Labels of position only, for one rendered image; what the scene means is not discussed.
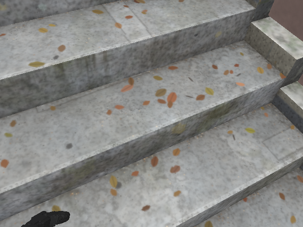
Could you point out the robot left hand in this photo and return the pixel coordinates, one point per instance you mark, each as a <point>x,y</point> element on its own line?
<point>48,219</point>

